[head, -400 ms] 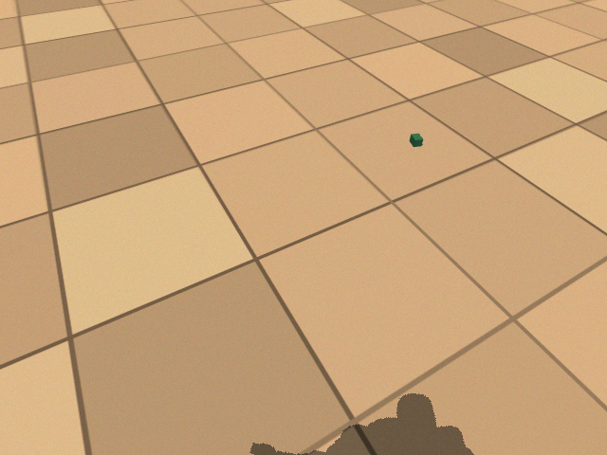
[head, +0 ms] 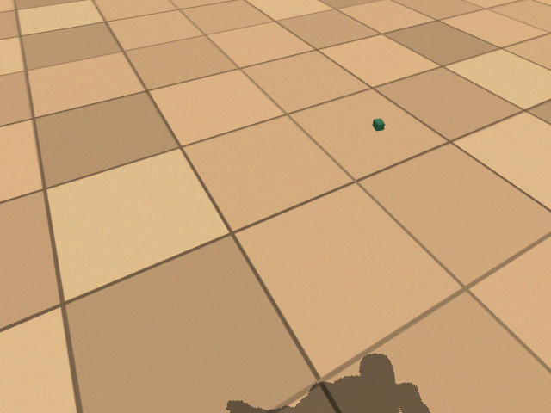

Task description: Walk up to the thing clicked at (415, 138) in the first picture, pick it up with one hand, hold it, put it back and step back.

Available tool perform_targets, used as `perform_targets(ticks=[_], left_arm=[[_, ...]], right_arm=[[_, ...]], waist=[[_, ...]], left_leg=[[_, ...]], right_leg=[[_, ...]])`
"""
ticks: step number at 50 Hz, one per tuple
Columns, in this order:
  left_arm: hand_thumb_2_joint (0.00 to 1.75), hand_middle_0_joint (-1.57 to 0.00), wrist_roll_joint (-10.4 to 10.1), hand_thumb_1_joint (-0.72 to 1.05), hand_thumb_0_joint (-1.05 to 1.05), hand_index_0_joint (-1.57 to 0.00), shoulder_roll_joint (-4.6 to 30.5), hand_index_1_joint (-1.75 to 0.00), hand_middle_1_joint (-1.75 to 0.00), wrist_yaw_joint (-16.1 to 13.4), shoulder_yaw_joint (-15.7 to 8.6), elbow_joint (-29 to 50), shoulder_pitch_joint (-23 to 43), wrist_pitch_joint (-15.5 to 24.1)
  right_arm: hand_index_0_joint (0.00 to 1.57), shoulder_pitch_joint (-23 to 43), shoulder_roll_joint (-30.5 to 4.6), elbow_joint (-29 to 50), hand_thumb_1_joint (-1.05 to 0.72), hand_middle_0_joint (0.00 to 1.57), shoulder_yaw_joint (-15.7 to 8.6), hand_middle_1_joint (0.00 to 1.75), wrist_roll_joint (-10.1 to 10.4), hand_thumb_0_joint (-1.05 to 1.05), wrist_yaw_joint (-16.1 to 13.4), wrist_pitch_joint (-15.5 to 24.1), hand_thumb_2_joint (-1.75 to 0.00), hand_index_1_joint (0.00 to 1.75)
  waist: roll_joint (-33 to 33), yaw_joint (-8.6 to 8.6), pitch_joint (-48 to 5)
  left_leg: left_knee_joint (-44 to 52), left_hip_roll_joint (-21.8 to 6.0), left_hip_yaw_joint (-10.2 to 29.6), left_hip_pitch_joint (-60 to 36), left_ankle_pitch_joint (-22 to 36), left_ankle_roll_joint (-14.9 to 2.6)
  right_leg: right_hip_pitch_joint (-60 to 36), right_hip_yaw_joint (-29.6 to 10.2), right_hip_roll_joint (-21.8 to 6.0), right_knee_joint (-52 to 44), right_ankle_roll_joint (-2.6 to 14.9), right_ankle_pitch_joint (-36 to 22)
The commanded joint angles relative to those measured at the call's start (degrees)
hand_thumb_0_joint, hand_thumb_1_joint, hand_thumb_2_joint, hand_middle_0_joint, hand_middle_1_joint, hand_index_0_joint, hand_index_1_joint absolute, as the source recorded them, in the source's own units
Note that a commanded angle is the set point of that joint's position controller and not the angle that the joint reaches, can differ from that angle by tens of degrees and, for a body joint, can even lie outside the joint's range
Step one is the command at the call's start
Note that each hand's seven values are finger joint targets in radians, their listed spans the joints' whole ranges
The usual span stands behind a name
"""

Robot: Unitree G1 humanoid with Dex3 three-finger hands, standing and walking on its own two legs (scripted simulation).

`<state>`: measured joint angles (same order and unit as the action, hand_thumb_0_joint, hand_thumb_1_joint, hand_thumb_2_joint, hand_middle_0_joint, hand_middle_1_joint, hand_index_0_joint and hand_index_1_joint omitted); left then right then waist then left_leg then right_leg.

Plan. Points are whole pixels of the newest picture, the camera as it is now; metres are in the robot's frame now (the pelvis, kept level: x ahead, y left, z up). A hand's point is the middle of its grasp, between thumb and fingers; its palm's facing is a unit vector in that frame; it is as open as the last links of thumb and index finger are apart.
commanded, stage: stand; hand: left
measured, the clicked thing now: (378, 124) +1.88 -0.63 -0.76
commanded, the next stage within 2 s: walk up in 0.72 s
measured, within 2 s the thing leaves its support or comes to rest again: neither
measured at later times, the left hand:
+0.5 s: hand out of the picture +0.08 +0.25 -0.15, palm faces -0.02 -0.94 -0.35, open 7.4 cm
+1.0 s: hand (123, 384) +0.21 +0.25 -0.11, palm faces -0.24 -0.86 -0.46, open 7.4 cm
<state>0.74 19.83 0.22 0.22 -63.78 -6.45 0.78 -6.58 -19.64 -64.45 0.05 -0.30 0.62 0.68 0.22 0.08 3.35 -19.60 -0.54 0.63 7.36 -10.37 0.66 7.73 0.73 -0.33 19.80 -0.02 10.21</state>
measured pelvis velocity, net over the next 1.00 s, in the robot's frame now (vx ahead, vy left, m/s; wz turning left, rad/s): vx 0.06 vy -0.03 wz -0.28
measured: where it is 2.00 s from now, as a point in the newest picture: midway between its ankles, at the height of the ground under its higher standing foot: (325, 319)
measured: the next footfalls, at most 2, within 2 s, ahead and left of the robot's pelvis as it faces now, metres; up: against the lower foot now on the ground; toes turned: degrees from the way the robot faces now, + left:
right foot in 1.06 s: +0.14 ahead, -0.22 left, +0.00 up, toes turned -28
left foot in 1.54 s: +0.59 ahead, -0.10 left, +0.00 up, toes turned -37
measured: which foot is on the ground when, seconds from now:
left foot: down 0.00-1.00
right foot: down 0.00-0.80, up 0.82-1.00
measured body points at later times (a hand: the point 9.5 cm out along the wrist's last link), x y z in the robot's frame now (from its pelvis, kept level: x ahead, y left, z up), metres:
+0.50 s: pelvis +0.01 +0.00 +0.00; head +0.02 +0.00 +0.45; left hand +0.09 +0.30 -0.13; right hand +0.08 -0.30 -0.14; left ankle +0.00 +0.13 -0.75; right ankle +0.01 -0.12 -0.75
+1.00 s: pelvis +0.06 -0.03 -0.01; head +0.03 -0.07 +0.43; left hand +0.22 +0.30 -0.08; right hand +0.06 -0.38 -0.14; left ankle +0.00 +0.13 -0.75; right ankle +0.08 -0.19 -0.72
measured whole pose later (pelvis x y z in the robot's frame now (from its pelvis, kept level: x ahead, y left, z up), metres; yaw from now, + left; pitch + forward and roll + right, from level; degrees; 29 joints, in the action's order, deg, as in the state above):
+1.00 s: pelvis +0.06 -0.03 -0.01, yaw -16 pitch -1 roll +2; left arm 0.8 26.1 6.7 -4.7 -57.2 -12.5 -0.4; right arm -10.5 -27.7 -54.7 -6.5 -2.2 5.0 3.4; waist 4.1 -0.2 -0.7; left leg -23.7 -5.2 -14.8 0.4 -20.9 1.2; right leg 26.7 2.2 -8.3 46.1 0.0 18.8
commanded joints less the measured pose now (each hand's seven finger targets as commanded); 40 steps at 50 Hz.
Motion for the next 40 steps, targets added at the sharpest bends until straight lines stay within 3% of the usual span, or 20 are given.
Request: perform_targets(ticks=[1, 14, 19, 28, 35, 36, 37, 38, 39, 40], left_arm=[[0.9, -0.2, -0.3, 0.9, 0.0, -0.2, 12.2, -0.3, -0.3, -0.7, -2.4, 3.4, 2.9, 1.3], [0.9, -0.2, -0.3, 0.9, 0.0, -0.2, 11.9, -0.3, -0.3, -0.7, -2.3, 2.9, 2.3, 1.2], [0.9, -0.2, -0.4, 0.9, 0.0, -0.2, 11.9, -0.3, -0.3, -0.7, -2.4, 2.9, 2.4, 1.0], [0.9, -0.2, -0.3, 0.9, 0.0, -0.2, 12.4, -0.3, -0.3, -0.6, -2.4, 3.0, 2.6, 1.1], [0.9, -0.2, -0.2, 0.9, 0.0, -0.2, 12.4, -0.3, -0.3, -0.7, -2.4, 3.1, 2.6, 1.0], [0.9, -0.2, 0.8, 0.9, 0.0, -0.2, 21.1, -0.3, -0.3, 2.2, -6.9, 8.4, -2.6, 1.1], [0.9, -0.2, 0.7, 0.9, 0.0, -0.2, 20.0, -0.3, -0.3, 3.1, -6.5, 9.3, 1.1, 1.2], [0.9, -0.2, 0.6, 0.9, 0.0, -0.2, 18.7, -0.3, -0.3, 3.4, -6.4, 11.3, 6.4, 1.2], [0.9, -0.2, 0.6, 0.9, 0.0, -0.2, 15.6, -0.3, -0.3, 3.8, -6.4, 14.2, 14.3, 1.4], [0.9, -0.2, 0.5, 0.9, 0.0, -0.2, 13.7, -0.3, -0.3, 3.7, -6.3, 15.4, 16.7, 1.6]], right_arm=[[0.2, 2.2, -12.3, 3.7, -0.9, 0.2, -2.2, 0.3, -0.1, 0.0, -1.0, 1.2, -0.9, 0.3], [0.2, 2.1, -12.3, 3.4, -0.9, 0.2, -1.9, 0.3, 0.0, 0.0, -1.2, 1.2, -0.9, 0.3], [0.2, 1.9, -12.2, 3.5, -0.9, 0.2, -1.9, 0.3, -0.2, 0.0, -1.2, 1.2, -0.9, 0.3], [0.2, 2.1, -12.3, 3.6, -0.9, 0.2, -1.9, 0.3, -0.1, 0.0, -1.2, 1.3, -0.9, 0.3], [0.2, 1.9, -12.3, 3.5, -0.9, 0.2, -1.9, 0.3, -0.2, 0.0, -1.2, 1.1, -0.9, 0.3], [0.2, 2.8, -22.0, 11.3, -0.9, 0.2, -8.0, 0.3, -2.1, 0.0, 1.5, 3.3, -0.9, 0.3], [0.2, 1.6, -20.7, 10.4, -0.9, 0.2, -7.9, 0.3, -2.4, 0.0, 2.3, 3.5, -0.9, 0.3], [0.2, -2.7, -20.1, 9.9, -0.9, 0.2, -8.1, 0.3, -2.4, 0.0, 2.5, 3.6, -0.9, 0.3], [0.2, -9.5, -20.7, 9.3, -0.9, 0.2, -8.8, 0.3, -2.0, 0.0, 2.5, 3.6, -0.9, 0.3], [0.2, -9.4, -22.5, 9.6, -0.9, 0.2, -9.7, 0.3, -1.9, 0.0, 2.3, 3.6, -0.9, 0.3]], waist=[[0.1, -0.34, -6.3], [-0.6, 0.06, -4.9], [0.2, -0.05, -4.3], [-0.5, 0.0, -5.9], [-0.9, -0.04, -4.4], [3.5, -0.94, -8.4], [1.3, -3.14, -4.6], [1.6, -6.73, -2.1], [7.1, -11.68, -2.8], [16.2, -11.73, -3.2]], left_leg=[[2.6, -6.5, 4.7, -1.1, 7.1, -1.93], [3.3, -6.8, 5.0, -2.0, 9.4, -1.8], [3.9, -6.5, 4.9, -0.4, 6.9, -1.64], [3.5, -6.8, 5.0, -2.0, 9.9, -1.69], [4.1, -6.6, 4.9, -1.2, 6.3, -1.78], [-7.5, -6.0, 0.6, -9.2, -21.6, -4.59], [-8.5, -5.2, 2.1, -12.3, -27.0, -6.01], [-5.2, -6.2, 2.8, -19.7, -28.5, -7.01], [3.3, -13.0, 8.2, -27.6, -32.3, -9.58], [11.5, -24.7, 19.5, -22.6, -32.1, -13.45]], right_leg=[[-2.8, -5.9, -7.4, -3.3, 1.85, -7.7], [-2.2, -5.2, -7.1, -3.3, 1.59, -8.8], [-2.2, -5.3, -7.0, -3.7, 1.58, -6.1], [-3.3, -5.3, -7.3, -3.2, 1.63, -9.5], [-2.1, -5.3, -7.1, -4.2, 1.47, -6.0], [10.9, -16.1, -7.7, -1.5, 5.72, 19.1], [23.4, -18.2, -8.2, -3.0, 5.09, 25.7], [34.8, -14.4, -5.9, -1.9, 2.54, 23.5], [44.4, -5.7, -2.3, 6.8, 0.06, 18.6], [45.9, -1.1, -1.4, 26.3, 1.63, 16.5]])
